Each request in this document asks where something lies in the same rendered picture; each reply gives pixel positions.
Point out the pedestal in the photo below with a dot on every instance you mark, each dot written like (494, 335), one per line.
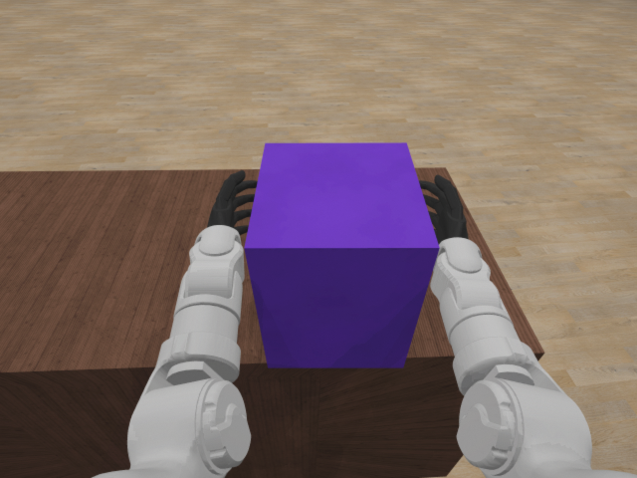
(91, 264)

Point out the robot right upper arm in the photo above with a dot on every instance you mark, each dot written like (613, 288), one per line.
(514, 430)

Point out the robot right forearm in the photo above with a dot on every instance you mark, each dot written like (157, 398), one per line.
(479, 329)

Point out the robot left upper arm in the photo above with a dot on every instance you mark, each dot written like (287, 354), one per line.
(197, 429)

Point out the robot left forearm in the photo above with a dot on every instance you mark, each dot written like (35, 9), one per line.
(203, 338)

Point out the carton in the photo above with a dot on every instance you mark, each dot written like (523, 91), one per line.
(340, 250)

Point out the left robot hand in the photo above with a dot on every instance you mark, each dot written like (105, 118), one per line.
(226, 203)

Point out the right robot hand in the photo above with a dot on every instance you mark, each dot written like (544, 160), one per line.
(449, 222)

